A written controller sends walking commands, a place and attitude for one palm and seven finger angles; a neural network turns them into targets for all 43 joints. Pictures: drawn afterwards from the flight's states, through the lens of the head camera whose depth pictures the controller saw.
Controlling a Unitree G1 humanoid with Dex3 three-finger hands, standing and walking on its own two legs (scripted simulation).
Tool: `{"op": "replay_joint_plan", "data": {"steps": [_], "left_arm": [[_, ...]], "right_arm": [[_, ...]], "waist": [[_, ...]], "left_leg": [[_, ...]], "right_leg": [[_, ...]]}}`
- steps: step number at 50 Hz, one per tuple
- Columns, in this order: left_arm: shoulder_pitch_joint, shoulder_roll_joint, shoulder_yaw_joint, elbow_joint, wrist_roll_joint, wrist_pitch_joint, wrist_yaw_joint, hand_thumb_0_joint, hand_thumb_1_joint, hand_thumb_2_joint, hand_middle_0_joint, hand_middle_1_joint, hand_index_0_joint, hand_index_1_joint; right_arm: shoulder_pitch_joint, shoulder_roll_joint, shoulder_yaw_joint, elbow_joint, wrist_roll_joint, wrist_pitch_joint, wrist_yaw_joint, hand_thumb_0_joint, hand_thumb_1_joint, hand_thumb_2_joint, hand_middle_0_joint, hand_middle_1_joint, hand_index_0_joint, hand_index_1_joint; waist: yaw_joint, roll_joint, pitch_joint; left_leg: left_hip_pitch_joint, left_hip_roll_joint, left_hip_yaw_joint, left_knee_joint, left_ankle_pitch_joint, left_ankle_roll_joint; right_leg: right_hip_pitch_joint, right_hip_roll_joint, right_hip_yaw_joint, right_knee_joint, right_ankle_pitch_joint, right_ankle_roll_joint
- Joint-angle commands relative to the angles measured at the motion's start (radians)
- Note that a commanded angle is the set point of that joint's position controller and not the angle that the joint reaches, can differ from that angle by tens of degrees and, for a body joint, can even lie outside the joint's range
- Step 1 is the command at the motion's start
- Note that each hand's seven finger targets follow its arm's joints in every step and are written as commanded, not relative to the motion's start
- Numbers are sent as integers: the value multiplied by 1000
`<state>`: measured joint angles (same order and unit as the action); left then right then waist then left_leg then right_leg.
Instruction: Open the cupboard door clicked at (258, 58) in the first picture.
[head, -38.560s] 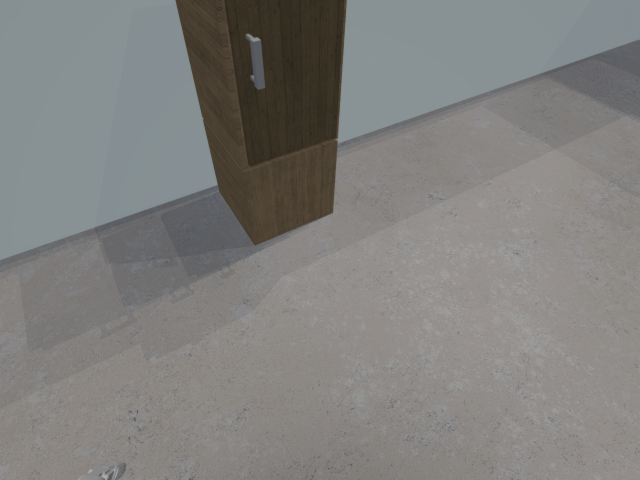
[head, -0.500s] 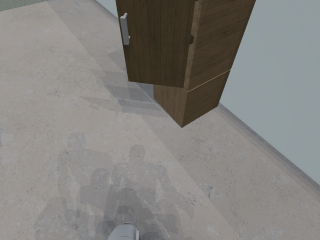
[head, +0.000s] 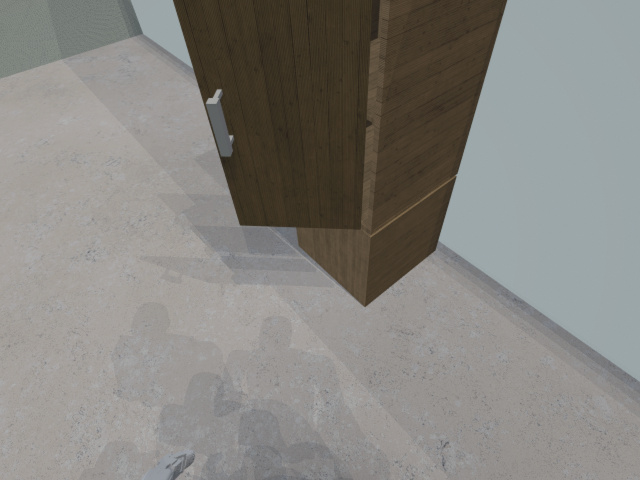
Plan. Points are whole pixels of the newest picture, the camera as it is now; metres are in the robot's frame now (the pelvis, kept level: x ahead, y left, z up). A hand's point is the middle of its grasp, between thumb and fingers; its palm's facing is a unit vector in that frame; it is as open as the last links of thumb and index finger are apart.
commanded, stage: take the last steps up to it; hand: left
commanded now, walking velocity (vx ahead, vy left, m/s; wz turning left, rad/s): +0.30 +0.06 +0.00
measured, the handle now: (222, 123) +0.78 +0.25 +0.02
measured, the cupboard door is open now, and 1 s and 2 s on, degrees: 45 45 45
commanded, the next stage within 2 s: come to a stop and stand still in 0.32 s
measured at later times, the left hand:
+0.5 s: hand out of the picture +0.14 +0.24 -0.18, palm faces +0.07 -0.99 -0.15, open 7.4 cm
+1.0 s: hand (203, 368) +0.31 +0.22 -0.15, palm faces -0.03 -0.96 -0.27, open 7.4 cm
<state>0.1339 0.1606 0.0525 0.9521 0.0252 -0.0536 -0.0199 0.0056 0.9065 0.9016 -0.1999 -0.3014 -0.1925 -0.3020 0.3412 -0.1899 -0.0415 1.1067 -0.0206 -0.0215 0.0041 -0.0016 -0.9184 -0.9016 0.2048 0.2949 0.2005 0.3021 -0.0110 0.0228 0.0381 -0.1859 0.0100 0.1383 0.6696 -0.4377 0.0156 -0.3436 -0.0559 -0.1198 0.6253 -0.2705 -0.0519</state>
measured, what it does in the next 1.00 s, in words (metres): walks ahead: left foot, then right foot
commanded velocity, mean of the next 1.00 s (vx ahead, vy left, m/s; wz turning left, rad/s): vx -0.02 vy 0.01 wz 0.00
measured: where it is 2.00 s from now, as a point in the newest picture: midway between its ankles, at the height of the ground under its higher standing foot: outside the picture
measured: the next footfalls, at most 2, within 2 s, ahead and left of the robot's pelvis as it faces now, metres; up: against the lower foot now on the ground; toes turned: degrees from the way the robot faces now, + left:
left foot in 0.38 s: +0.29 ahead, +0.16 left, +0.00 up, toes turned +7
right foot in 0.86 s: +0.23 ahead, -0.08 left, +0.00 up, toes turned -3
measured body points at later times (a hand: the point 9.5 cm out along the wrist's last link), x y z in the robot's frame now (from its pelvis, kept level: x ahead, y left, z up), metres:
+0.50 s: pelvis +0.19 +0.07 +0.00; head +0.22 +0.09 +0.45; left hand +0.14 +0.29 -0.16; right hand +0.28 -0.16 -0.14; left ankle +0.25 +0.16 -0.73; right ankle +0.09 -0.05 -0.66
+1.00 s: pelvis +0.22 +0.03 +0.01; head +0.26 +0.01 +0.46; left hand +0.31 +0.27 -0.13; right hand +0.24 -0.22 -0.15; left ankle +0.20 +0.15 -0.68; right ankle +0.19 -0.08 -0.73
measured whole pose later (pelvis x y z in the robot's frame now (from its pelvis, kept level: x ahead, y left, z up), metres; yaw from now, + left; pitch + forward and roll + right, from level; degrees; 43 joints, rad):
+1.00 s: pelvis +0.22 +0.03 +0.01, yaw -2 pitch +1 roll +1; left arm 0.16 0.18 0.03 0.98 0.02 0.01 0.03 0.01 0.91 0.90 -0.20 -0.30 -0.19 -0.30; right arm 0.21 -0.22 -0.06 1.05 0.00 0.07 -0.02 0.00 -0.91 -0.90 0.20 0.29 0.20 0.30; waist -0.02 0.03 0.06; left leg -0.40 0.00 0.03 0.90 -0.50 -0.04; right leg -0.23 -0.03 -0.04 0.53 -0.32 -0.01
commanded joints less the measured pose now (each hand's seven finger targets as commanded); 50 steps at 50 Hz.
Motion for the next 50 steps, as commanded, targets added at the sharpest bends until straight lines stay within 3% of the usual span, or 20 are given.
{"op": "replay_joint_plan", "data": {"steps": [1,3,5,8,12,16,17,18,19,21,23,25,28,38,41,42,43,44,46,50], "left_arm": [[245,174,36,38,-10,-10,31,0,900,900,-200,-300,-200,-300],[197,113,21,26,-12,-23,31,0,900,900,-200,-300,-200,-300],[211,97,13,50,-12,-37,28,0,900,900,-200,-300,-200,-300],[241,114,18,80,-8,-44,29,0,900,900,-200,-300,-200,-300],[271,135,14,124,-5,-35,28,0,900,900,-200,-300,-200,-300],[243,151,17,137,-8,-17,33,0,900,900,-200,-300,-200,-300],[239,138,15,136,-8,-13,33,0,900,900,-200,-300,-200,-300],[263,107,9,120,-13,-6,31,0,900,900,-200,-300,-200,-300],[287,58,-1,94,-20,-4,28,0,900,900,-200,-300,-200,-300],[199,53,-7,72,-11,4,37,0,900,900,-200,-300,-200,-300],[198,38,-8,99,-11,19,32,0,900,900,-200,-300,-200,-300],[257,9,-17,129,-16,47,37,0,900,900,-200,-300,-200,-300],[253,43,-5,112,-13,77,40,0,900,900,-200,-300,-200,-300],[108,81,18,-11,-9,103,43,0,900,900,-200,-300,-200,-300],[152,101,19,-6,-9,86,46,0,900,900,-200,-300,-200,-300],[164,142,22,-8,-4,72,51,0,900,900,-200,-300,-200,-300],[145,210,29,-10,5,59,56,0,900,900,-200,-300,-200,-300],[139,238,20,-13,-1,54,55,0,900,900,-200,-300,-200,-300],[95,213,15,-6,-3,45,63,0,900,900,-200,-300,-200,-300],[76,205,15,-7,-7,43,63,0,900,900,-200,-300,-200,-300]], "right_arm": [[-116,-83,-26,-113,-3,-25,0,0,-900,-900,200,300,200,300],[-79,-44,-17,-83,-6,-15,7,0,-900,-900,200,300,200,300],[-50,-18,-13,-69,-4,-6,10,0,-900,-900,200,300,200,300],[-89,6,-11,-86,1,-4,17,0,-900,-900,200,300,200,300],[-176,4,-5,-118,2,-15,27,0,-900,-900,200,300,200,300],[-123,-29,-7,-102,-1,-25,19,0,-900,-900,200,300,200,300],[-26,-64,-15,-69,-5,-31,12,0,-900,-900,200,300,200,300],[101,-152,-33,-40,-17,-39,-1,0,-900,-900,200,300,200,300],[189,-237,-52,-29,-19,-32,-16,0,-900,-900,200,300,200,300],[87,-198,-38,-59,-8,-22,-29,0,-900,-900,200,300,200,300],[-50,-94,-3,-97,-7,-31,-38,0,-900,-900,200,300,200,300],[-101,-78,15,-97,-4,-37,-51,0,-900,-900,200,300,200,300],[-105,-117,-5,-88,0,-13,-61,0,-900,-900,200,300,200,300],[-108,-172,-48,-106,-12,32,-59,0,-900,-900,200,300,200,300],[-98,-169,-54,-110,-1,41,-46,0,-900,-900,200,300,200,300],[-83,-134,-49,-113,5,42,-39,0,-900,-900,200,300,200,300],[-64,-77,-42,-129,12,44,-30,0,-900,-900,200,300,200,300],[-102,-64,-34,-146,15,58,-24,0,-900,-900,200,300,200,300],[-127,-59,-30,-140,8,78,-30,0,-900,-900,200,300,200,300],[-112,-70,-24,-115,15,71,-21,0,-900,-900,200,300,200,300]], "waist": [[80,-190,43],[35,-132,15],[18,-147,-14],[29,-109,-25],[55,-186,-9],[-2,-171,22],[-45,-89,-16],[-83,87,-106],[-94,274,-185],[-66,219,-119],[-2,60,2],[37,37,-47],[24,44,-123],[6,149,-84],[28,114,-118],[32,3,-119],[12,-200,-121],[36,-212,-96],[18,-252,-85],[22,-199,-79]], "left_leg": [[-518,70,-158,472,31,-12],[-436,100,-141,406,152,-36],[-388,96,-106,318,182,-54],[-377,80,-65,172,209,-62],[-338,44,-24,7,223,-45],[-109,1,6,-162,280,-15],[54,7,-13,-211,313,-4],[245,165,-190,-222,412,56],[355,378,-464,-309,495,167],[154,397,-482,-398,277,204],[-74,339,-330,-427,453,157],[-93,307,-215,-396,733,136],[-16,317,-183,-329,867,151],[7,329,-222,-274,853,151],[-34,261,-196,-204,680,94],[-84,195,-156,-128,520,41],[-198,67,-45,-10,204,-28],[-203,-3,-72,154,-139,-47],[-272,4,-159,319,-151,-50],[-249,3,-133,247,-57,-72]], "right_leg": [[312,-365,521,-453,-79,-156],[257,-278,281,-439,167,-103],[259,-236,171,-418,364,-88],[309,-227,120,-398,483,-97],[338,-218,102,-361,493,-84],[229,-200,71,-254,449,-48],[152,-165,49,-114,415,-28],[8,-74,-11,104,171,12],[-152,37,-44,394,-334,42],[-237,-12,88,635,-292,18],[-150,-69,136,539,-159,46],[-23,-62,129,372,-134,73],[18,-20,88,242,-141,79],[7,23,87,129,-159,58],[169,28,61,-127,78,51],[233,-42,142,-224,270,32],[281,-238,326,-243,534,-42],[183,-357,361,-280,673,-133],[207,-295,334,-234,798,-155],[269,-243,241,-222,783,-123]]}}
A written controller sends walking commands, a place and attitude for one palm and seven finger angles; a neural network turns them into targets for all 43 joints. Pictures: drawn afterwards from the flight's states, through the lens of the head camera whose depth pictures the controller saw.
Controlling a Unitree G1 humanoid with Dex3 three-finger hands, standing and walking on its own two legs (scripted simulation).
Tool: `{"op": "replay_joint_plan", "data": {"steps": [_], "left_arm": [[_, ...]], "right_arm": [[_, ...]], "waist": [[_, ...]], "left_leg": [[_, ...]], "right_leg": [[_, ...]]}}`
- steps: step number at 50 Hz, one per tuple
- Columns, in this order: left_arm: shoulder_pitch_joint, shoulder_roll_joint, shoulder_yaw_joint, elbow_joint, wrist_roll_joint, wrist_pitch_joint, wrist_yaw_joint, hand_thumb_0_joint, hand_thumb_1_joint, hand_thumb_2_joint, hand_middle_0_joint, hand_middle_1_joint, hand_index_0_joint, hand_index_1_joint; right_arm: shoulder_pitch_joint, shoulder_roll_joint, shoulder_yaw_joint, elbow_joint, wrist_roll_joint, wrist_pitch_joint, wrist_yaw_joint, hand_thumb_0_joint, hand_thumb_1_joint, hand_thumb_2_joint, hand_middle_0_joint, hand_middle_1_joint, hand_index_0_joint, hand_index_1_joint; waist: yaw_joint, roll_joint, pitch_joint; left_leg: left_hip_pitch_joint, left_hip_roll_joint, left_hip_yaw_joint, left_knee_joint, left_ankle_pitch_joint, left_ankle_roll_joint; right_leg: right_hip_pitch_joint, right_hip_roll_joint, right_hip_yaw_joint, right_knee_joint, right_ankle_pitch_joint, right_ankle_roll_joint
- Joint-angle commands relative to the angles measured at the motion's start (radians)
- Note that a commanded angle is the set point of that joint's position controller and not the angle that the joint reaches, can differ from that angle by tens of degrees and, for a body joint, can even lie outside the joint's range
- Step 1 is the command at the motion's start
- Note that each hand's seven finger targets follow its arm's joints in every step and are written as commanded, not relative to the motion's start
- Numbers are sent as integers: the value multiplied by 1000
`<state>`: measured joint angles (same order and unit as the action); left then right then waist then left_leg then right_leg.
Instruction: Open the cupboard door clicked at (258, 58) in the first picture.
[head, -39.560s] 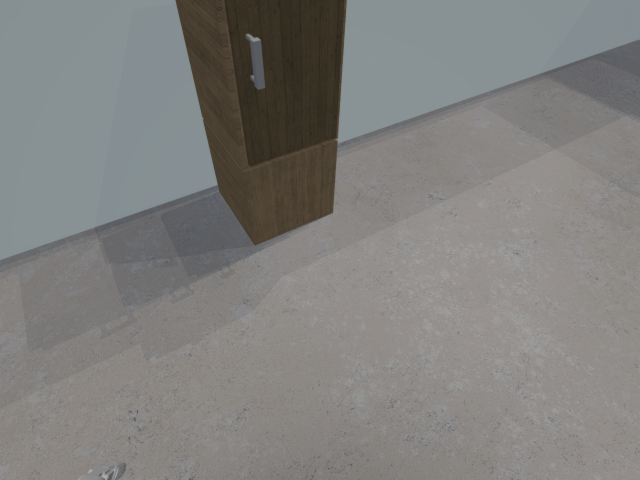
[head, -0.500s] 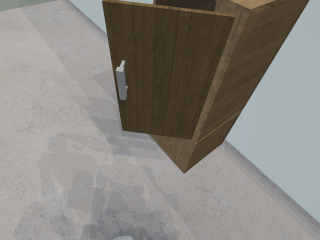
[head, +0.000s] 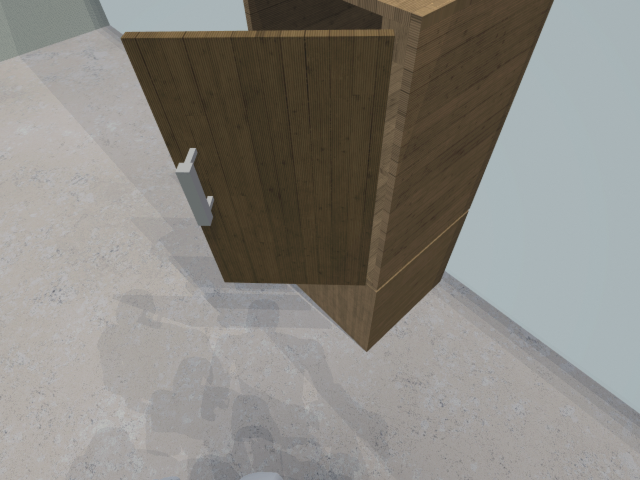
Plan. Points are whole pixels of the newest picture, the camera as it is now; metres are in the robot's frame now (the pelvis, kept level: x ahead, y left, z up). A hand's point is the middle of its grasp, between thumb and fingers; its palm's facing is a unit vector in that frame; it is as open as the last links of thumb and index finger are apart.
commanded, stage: come to a stop and stand still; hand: left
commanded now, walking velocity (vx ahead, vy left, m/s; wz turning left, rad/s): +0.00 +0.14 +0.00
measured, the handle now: (198, 187) +0.56 +0.23 +0.01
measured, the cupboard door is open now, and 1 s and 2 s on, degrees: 45 45 45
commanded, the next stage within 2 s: look again from close up in 0.68 s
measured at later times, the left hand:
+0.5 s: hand out of the picture -0.01 +0.25 -0.17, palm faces -0.01 -0.96 -0.26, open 7.4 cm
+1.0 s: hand out of the picture +0.03 +0.20 -0.17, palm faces -0.04 -0.97 -0.22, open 7.4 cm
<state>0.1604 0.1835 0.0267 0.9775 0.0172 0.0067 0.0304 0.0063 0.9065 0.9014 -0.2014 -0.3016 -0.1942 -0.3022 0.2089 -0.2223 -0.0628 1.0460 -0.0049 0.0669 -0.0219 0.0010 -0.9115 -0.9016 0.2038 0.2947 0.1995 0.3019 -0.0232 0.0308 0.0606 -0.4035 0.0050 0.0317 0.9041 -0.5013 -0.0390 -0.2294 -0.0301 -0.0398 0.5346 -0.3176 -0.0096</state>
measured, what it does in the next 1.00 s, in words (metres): steps on the spot: left foot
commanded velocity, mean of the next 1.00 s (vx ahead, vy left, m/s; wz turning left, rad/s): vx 0.00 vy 0.01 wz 0.00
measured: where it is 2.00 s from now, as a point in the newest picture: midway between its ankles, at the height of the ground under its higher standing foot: outside the picture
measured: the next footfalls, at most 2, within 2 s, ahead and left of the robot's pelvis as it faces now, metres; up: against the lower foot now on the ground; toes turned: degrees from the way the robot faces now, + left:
left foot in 0.18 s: +0.01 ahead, +0.13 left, +0.00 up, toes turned +2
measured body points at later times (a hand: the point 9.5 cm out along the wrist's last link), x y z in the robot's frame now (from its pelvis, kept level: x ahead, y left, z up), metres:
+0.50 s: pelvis -0.02 +0.05 +0.00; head +0.00 +0.03 +0.45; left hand -0.01 +0.30 -0.15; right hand +0.05 -0.18 -0.16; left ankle -0.03 +0.13 -0.74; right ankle -0.02 -0.11 -0.74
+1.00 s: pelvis -0.01 +0.02 +0.00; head +0.01 +0.01 +0.45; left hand +0.03 +0.25 -0.15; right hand +0.00 -0.21 -0.16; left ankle -0.03 +0.13 -0.74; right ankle -0.02 -0.11 -0.74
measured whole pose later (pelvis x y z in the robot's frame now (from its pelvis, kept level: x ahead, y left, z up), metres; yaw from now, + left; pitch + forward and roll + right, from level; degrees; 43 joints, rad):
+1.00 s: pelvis -0.01 +0.02 +0.00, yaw -2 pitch +0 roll +1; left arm 0.22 0.17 -0.02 1.09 0.01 -0.01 0.03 0.01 0.91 0.90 -0.20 -0.30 -0.20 -0.30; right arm 0.25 -0.19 0.01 1.10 -0.01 -0.03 -0.02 0.00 -0.91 -0.90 0.20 0.29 0.20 0.30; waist 0.00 0.01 0.04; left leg -0.16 -0.01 0.09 0.43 -0.27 0.02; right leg -0.21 -0.04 0.02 0.49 -0.28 0.03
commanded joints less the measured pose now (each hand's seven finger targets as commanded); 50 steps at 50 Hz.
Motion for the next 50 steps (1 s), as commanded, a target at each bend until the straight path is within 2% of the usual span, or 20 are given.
{"op": "replay_joint_plan", "data": {"steps": [1,3,5,7,8,9,10,11,12,13,14,16,19,21,22,23,29,32,36,50], "left_arm": [[58,190,42,-26,1,-17,11,0,900,900,-200,-300,-200,-300],[69,197,48,-12,4,-16,11,0,900,900,-200,-300,-200,-300],[69,199,48,2,3,-15,10,0,900,900,-200,-300,-200,-300],[49,175,45,10,-5,-13,7,0,900,900,-200,-300,-200,-300],[56,142,40,5,-13,-8,3,0,900,900,-200,-300,-200,-300],[149,126,22,22,-5,-37,50,0,900,900,-200,-300,-200,-300],[126,158,33,-24,6,-42,50,0,900,900,-200,-300,-200,-300],[89,159,23,-29,7,-25,43,0,900,900,-200,-300,-200,-300],[95,122,14,-34,6,-13,34,0,900,900,-200,-300,-200,-300],[106,117,3,-27,5,-6,28,0,900,900,-200,-300,-200,-300],[122,106,-2,-20,4,-3,24,0,900,900,-200,-300,-200,-300],[140,95,-12,-5,2,-3,14,0,900,900,-200,-300,-200,-300],[130,108,-16,1,4,-7,4,0,900,900,-200,-300,-200,-300],[134,106,-17,4,5,-6,2,0,900,900,-200,-300,-200,-300],[138,107,-18,7,6,-7,0,0,900,900,-200,-300,-200,-300],[146,112,-17,11,6,-9,0,0,900,900,-200,-300,-200,-300],[149,123,-17,36,1,-19,2,0,900,900,-200,-300,-200,-300],[141,128,-18,47,1,-19,3,0,900,900,-200,-300,-200,-300],[136,126,-19,62,-2,-18,3,0,900,900,-200,-300,-200,-300],[116,118,-18,85,-4,-27,4,0,900,900,-200,-300,-200,-300]], "right_arm": [[12,-35,-2,-57,0,-18,6,0,-900,-900,200,300,200,300],[8,-27,1,-57,-1,-23,9,0,-900,-900,200,300,200,300],[36,-19,5,-46,-1,-32,7,0,-900,-900,200,300,200,300],[91,-14,8,-19,-3,-46,5,0,-900,-900,200,300,200,300],[107,-53,7,-17,-8,-58,2,0,-900,-900,200,300,200,300],[20,-95,-2,-108,-4,-76,3,0,-900,-900,200,300,200,300],[104,-51,9,-127,-14,-73,7,0,-900,-900,200,300,200,300],[96,-40,22,-134,-8,-76,9,0,-900,-900,200,300,200,300],[84,-50,27,-146,-17,-82,12,0,-900,-900,200,300,200,300],[73,-69,27,-156,-16,-83,4,0,-900,-900,200,300,200,300],[67,-83,27,-164,-13,-82,-2,0,-900,-900,200,300,200,300],[48,-88,29,-177,-9,-81,-4,0,-900,-900,200,300,200,300],[52,-85,28,-171,-11,-85,1,0,-900,-900,200,300,200,300],[56,-96,28,-158,-11,-88,3,0,-900,-900,200,300,200,300],[51,-96,29,-151,-12,-92,3,0,-900,-900,200,300,200,300],[52,-98,30,-144,-13,-95,3,0,-900,-900,200,300,200,300],[63,-100,37,-100,-10,-110,-2,0,-900,-900,200,300,200,300],[62,-95,41,-72,-9,-110,-4,0,-900,-900,200,300,200,300],[66,-89,45,-42,-9,-110,-5,0,-900,-900,200,300,200,300],[83,-59,51,27,-8,-107,-7,0,-900,-900,200,300,200,300]], "waist": [[42,-198,-92],[50,-209,-71],[40,-186,-82],[13,-155,-83],[19,-39,-107],[39,55,-125],[10,28,-181],[3,100,-124],[23,245,-85],[29,264,-46],[37,208,-35],[43,58,-20],[28,-24,9],[26,-33,16],[31,0,25],[31,-6,9],[29,-43,-53],[30,-35,-38],[30,-19,-38],[29,-42,-27]], "left_leg": [[-17,4,-19,-34,14,-19],[15,1,-7,-146,28,-18],[88,-8,10,-306,102,-14],[247,3,6,-518,297,1],[314,80,-68,-540,443,34],[247,128,-5,-327,574,25],[164,94,-20,-341,370,42],[156,96,-62,-416,376,46],[147,135,-125,-466,524,73],[141,165,-163,-507,620,103],[145,176,-166,-514,619,125],[123,146,-142,-509,445,126],[114,105,-127,-552,234,102],[111,111,-135,-591,160,101],[110,111,-134,-606,169,104],[122,110,-133,-606,180,103],[209,104,-96,-568,383,99],[214,100,-85,-561,422,95],[222,100,-79,-565,421,90],[233,95,-51,-547,414,72]], "right_leg": [[155,-269,164,-139,790,-165],[151,-270,183,-149,716,-165],[140,-253,184,-133,639,-151],[47,-201,153,-85,472,-89],[-11,-141,115,-43,334,-45],[42,-141,128,-26,577,-32],[93,-166,159,-10,483,-63],[26,-139,109,37,261,-63],[-15,-66,43,77,87,-37],[-36,-14,3,88,-38,-15],[-42,-3,1,82,-81,-11],[-23,-15,31,15,-7,-15],[-43,-36,79,-35,39,-19],[-49,-35,78,-38,35,-16],[-47,-36,75,-37,51,-16],[-42,-37,79,-39,62,-15],[-13,-60,95,-61,151,-9],[-5,-66,95,-71,169,-6],[1,-69,95,-79,172,-5],[18,-78,115,-111,242,-19]]}}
